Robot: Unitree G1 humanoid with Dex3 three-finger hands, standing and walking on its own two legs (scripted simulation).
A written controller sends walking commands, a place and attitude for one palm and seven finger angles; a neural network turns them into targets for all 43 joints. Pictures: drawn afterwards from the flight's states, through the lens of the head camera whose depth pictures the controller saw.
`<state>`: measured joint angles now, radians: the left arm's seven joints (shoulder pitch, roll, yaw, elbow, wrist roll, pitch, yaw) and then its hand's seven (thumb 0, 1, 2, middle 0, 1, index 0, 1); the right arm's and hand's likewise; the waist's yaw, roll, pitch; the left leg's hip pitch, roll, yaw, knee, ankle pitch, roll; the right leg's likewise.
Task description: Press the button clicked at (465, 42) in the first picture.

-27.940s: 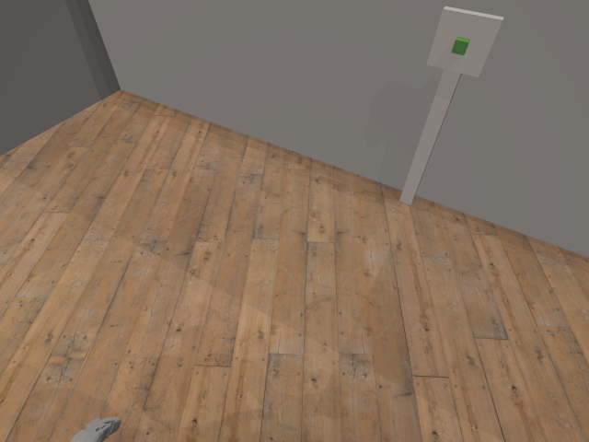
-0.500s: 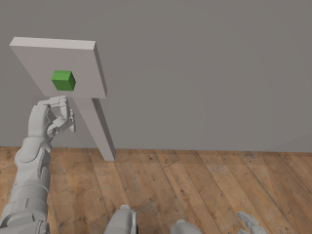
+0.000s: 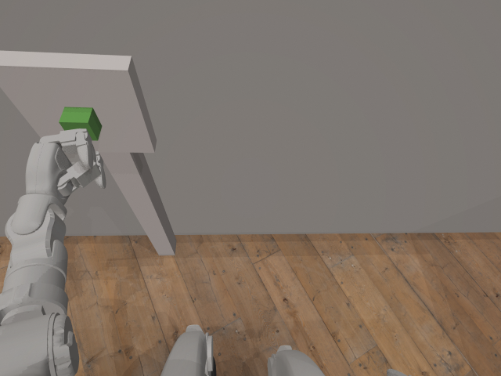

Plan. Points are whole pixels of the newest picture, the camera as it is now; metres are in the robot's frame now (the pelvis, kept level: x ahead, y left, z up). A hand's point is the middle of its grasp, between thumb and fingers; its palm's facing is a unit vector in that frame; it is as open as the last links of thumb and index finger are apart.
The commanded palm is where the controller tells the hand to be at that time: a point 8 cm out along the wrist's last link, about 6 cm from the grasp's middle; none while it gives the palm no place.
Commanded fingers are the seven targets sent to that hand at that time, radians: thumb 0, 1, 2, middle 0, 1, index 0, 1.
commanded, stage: press the button with the knuckle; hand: left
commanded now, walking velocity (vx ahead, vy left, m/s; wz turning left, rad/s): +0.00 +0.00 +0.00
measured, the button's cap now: (82, 122) +0.48 +0.26 +0.09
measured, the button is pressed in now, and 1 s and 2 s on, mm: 0 7 0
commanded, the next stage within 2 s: hold the button down briefly in 0.46 s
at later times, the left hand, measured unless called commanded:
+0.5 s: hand (94, 158) +0.44 +0.25 +0.05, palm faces +0.02 -1.00 -0.02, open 3.6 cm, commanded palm +0.44 +0.28 +0.06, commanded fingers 0.00 0.90 0.90 -1.30 -1.50 -1.30 -1.50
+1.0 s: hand (94, 158) +0.44 +0.25 +0.05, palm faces +0.05 -1.00 -0.03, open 3.6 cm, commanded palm +0.43 +0.28 +0.06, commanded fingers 0.00 0.90 0.90 -1.30 -1.50 -1.30 -1.50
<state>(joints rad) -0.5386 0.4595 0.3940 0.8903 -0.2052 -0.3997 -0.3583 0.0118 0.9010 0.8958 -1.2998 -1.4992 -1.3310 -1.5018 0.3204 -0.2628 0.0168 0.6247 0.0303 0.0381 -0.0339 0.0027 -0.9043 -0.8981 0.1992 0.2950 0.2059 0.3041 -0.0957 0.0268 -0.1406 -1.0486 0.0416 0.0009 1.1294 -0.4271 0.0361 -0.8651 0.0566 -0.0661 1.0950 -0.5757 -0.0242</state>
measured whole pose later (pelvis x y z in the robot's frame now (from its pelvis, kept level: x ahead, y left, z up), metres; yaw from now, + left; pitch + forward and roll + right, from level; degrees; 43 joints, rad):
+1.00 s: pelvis -0.05 +0.00 -0.02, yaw +0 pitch +22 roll -6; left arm -0.85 0.57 0.37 1.14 -0.12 -0.41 -0.31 0.01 0.90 0.90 -1.30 -1.50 -1.56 -1.50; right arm 0.35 -0.27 0.05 0.66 0.01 0.00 -0.04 0.00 -0.90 -0.90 0.20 0.30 0.21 0.30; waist -0.13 0.03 -0.12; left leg -1.23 0.04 -0.04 1.21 -0.37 0.04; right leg -1.03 0.06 -0.11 1.19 -0.54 -0.02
